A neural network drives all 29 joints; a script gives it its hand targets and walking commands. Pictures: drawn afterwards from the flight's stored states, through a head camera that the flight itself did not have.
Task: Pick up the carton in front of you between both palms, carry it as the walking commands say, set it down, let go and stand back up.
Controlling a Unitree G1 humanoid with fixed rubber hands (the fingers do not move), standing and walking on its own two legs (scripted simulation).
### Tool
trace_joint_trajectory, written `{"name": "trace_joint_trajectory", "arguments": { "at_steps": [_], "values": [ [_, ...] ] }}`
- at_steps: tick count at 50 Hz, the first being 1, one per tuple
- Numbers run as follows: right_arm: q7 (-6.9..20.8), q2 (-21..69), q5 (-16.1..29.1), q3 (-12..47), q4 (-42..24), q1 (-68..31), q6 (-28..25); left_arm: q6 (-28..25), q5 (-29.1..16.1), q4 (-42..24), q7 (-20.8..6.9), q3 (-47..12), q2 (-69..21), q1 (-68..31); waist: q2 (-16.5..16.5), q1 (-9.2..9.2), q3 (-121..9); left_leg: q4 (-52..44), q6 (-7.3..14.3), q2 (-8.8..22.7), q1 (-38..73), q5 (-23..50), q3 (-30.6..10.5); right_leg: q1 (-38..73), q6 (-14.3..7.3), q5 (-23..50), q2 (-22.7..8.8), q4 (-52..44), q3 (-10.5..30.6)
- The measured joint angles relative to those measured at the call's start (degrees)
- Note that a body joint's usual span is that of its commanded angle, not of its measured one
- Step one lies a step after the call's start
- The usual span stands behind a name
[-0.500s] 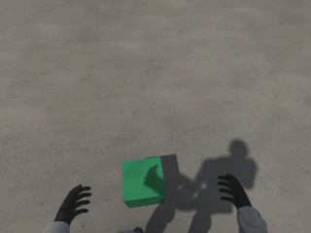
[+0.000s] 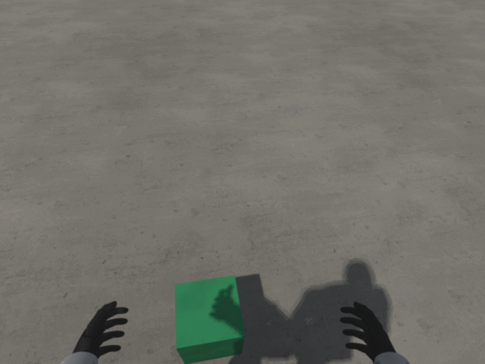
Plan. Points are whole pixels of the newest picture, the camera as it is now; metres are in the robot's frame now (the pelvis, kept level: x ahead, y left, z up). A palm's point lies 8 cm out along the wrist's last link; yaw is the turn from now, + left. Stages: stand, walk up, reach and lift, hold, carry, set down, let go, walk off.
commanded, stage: let go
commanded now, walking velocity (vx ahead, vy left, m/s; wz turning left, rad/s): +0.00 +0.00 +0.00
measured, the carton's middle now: (209, 320) +0.37 +0.09 -0.65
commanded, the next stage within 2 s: stand in 0.04 s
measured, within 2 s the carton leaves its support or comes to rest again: neither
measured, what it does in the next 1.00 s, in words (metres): stands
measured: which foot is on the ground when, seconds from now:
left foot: down 0.00-1.00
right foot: down 0.00-1.00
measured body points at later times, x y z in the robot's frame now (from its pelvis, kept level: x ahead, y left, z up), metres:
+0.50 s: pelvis +0.01 +0.03 +0.00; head +0.02 +0.05 +0.45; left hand +0.15 +0.31 -0.11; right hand +0.13 -0.27 -0.09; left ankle +0.02 +0.13 -0.74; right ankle -0.06 -0.10 -0.74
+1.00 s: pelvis +0.00 +0.03 +0.00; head +0.00 +0.05 +0.45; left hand +0.12 +0.33 -0.12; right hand +0.10 -0.28 -0.10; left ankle +0.02 +0.13 -0.74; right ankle -0.06 -0.10 -0.74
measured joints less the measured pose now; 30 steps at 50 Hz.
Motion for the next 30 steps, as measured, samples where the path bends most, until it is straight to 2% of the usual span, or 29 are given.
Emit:
{"name": "trace_joint_trajectory", "arguments": {
  "at_steps": [2, 6, 13, 30],
  "values": [
    [-0.07, 0.08, -0.07, -0.08, 0.22, -0.10, 0.07, 0.40, -0.14, -0.11, 0.36, -0.07, 0.12, 0.15, 0.03, 0.16, -0.31, 0.26, 0.26, -0.20, -0.19, -0.08, 0.11, -0.14, 0.25, -0.03, -0.20, 0.13, 0.08],
    [-1.53, -1.52, -3.08, 0.15, 6.80, -1.73, -1.83, -4.29, 0.52, 5.46, 2.16, -0.30, 2.13, -0.32, -0.30, 0.35, -2.74, 2.49, 0.53, 0.19, -3.34, -0.96, 0.58, -2.85, 0.66, -0.16, 0.14, 1.10, 0.44],
    [-2.12, -5.57, -3.37, -1.47, 13.85, -2.49, -3.98, -8.88, 0.95, 12.92, 2.24, 0.64, 5.30, 0.37, -1.29, -0.28, -3.66, 3.61, 1.22, 0.41, -5.10, -1.85, 1.44, -4.22, 1.23, 0.01, 0.20, 0.80, 1.23],
    [-2.54, -6.87, -2.80, -0.33, 21.77, -4.54, -5.26, -11.03, 0.42, 21.82, 3.16, -1.24, 7.05, -1.04, -1.19, -0.78, -3.41, 1.20, 2.29, -0.23, -2.54, -1.60, 2.86, -1.77, 2.33, 0.86, -0.91, -2.16, 2.40]
  ]
}}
